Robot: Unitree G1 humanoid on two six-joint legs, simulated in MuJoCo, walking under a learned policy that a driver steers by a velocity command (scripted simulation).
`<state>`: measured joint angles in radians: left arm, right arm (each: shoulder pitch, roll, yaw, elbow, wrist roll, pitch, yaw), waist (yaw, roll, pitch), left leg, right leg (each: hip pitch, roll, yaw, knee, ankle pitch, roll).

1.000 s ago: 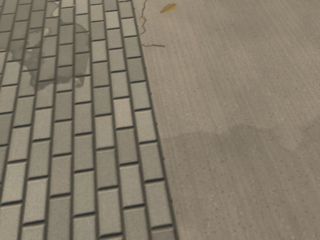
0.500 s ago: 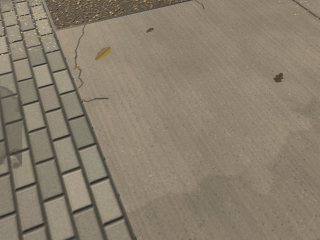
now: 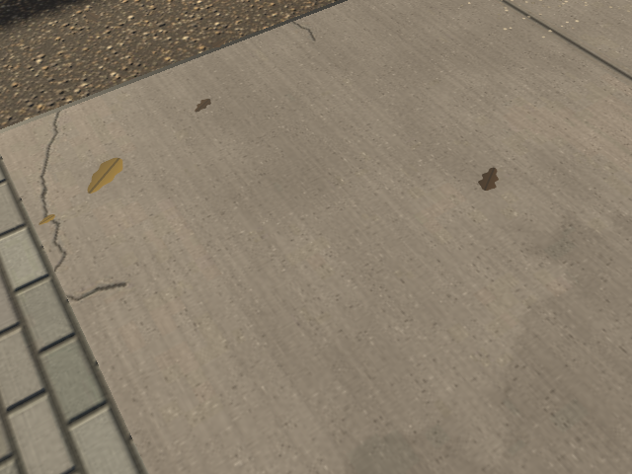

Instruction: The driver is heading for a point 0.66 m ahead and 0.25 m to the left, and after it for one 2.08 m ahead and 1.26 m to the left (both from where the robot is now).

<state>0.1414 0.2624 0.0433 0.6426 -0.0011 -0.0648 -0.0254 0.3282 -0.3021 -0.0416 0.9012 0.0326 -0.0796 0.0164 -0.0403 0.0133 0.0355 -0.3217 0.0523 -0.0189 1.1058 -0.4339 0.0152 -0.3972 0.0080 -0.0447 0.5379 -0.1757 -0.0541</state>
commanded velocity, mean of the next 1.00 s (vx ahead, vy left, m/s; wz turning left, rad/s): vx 0.48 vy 0.00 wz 0.47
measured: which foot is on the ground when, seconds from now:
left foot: up 0.00-0.42, down 0.44-0.92, up 0.94-1.00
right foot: down 0.00-0.46, up 0.48-0.90, down 0.92-1.00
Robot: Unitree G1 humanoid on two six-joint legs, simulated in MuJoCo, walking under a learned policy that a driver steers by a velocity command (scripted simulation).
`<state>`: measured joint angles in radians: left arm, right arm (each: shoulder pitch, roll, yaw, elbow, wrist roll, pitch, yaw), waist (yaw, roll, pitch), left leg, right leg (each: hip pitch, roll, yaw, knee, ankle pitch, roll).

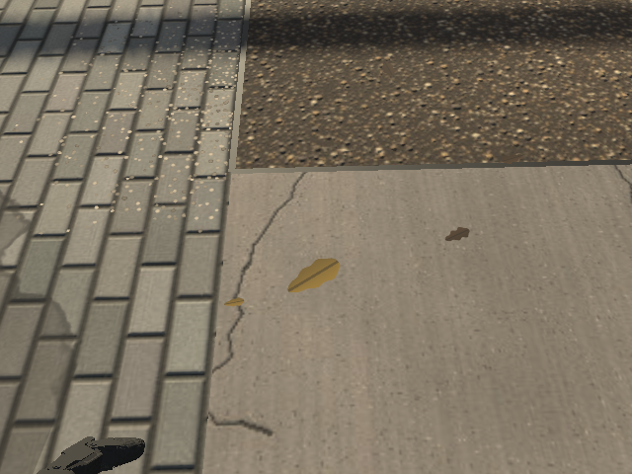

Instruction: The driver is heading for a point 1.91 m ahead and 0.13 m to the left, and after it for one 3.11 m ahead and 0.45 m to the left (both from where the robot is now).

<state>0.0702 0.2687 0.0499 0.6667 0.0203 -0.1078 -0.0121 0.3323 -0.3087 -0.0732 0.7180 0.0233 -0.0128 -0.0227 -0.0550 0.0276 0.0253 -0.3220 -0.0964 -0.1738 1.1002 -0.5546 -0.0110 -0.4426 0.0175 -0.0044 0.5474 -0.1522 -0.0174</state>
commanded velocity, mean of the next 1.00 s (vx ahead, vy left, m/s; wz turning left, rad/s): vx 0.07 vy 0.00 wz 0.38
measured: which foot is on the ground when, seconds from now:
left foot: up 0.00-0.38, down 0.40-1.00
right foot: down 0.00-0.40, up 0.42-0.74, down 0.76-1.00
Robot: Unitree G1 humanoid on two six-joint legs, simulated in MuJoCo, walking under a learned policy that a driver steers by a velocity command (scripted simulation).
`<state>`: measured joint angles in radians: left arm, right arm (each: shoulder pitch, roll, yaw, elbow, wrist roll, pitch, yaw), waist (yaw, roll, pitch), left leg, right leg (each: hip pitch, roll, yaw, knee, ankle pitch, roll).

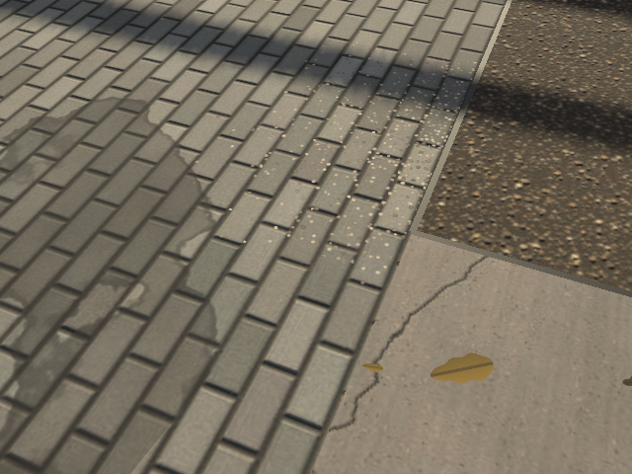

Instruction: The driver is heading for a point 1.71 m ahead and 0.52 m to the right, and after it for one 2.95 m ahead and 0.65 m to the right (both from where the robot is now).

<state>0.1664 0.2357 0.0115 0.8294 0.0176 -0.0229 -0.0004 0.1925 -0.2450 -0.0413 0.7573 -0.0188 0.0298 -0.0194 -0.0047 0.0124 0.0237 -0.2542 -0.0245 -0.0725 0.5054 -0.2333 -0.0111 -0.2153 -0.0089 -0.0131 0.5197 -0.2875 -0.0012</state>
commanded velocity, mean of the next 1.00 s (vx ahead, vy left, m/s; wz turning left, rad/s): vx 0.18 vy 0.00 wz -0.01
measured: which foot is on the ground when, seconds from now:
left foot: down 0.00-0.48, up 0.50-0.70, down 0.72-1.00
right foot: down 0.00-0.72, up 0.74-1.00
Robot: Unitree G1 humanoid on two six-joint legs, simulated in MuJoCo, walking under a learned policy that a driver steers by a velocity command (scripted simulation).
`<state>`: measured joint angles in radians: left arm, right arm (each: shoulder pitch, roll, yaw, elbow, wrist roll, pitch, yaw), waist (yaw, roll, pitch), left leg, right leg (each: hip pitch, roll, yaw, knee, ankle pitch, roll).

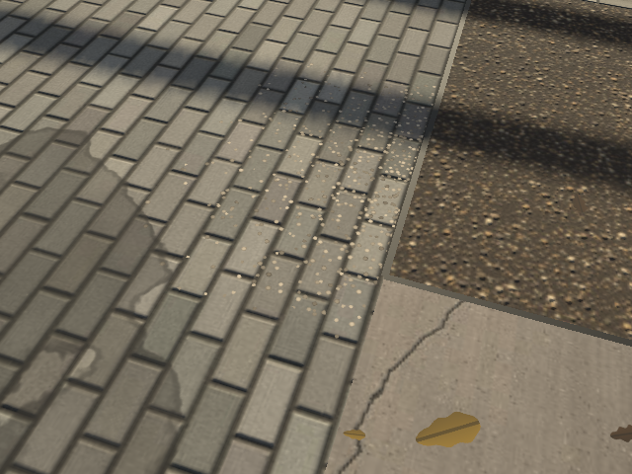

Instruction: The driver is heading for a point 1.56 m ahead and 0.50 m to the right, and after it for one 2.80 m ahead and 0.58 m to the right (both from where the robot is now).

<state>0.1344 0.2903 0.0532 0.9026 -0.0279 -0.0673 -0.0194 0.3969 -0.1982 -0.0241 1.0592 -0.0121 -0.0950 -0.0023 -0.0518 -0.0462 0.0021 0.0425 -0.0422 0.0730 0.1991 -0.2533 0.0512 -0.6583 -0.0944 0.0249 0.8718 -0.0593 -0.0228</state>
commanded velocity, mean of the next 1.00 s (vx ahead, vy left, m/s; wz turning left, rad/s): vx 0.44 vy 0.00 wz -0.51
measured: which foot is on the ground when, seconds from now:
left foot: down 0.00-0.24, up 0.26-0.68, down 0.70-1.00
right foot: up 0.00-0.20, down 0.22-0.70, up 0.72-1.00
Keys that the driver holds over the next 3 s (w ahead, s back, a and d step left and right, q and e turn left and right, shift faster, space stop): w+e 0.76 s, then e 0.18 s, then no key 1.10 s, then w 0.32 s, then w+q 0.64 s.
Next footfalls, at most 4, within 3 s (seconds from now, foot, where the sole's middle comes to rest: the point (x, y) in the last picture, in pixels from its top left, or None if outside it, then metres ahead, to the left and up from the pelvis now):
0.22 right None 0.31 -0.13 -0.78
0.70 left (299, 426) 0.62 0.00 -0.78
1.14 right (433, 412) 0.64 -0.30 -0.78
1.46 left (327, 372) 0.75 -0.07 -0.78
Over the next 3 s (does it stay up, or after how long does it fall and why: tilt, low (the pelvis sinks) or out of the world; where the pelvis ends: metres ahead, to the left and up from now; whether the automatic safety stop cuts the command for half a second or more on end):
stays up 1.00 -0.36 0.00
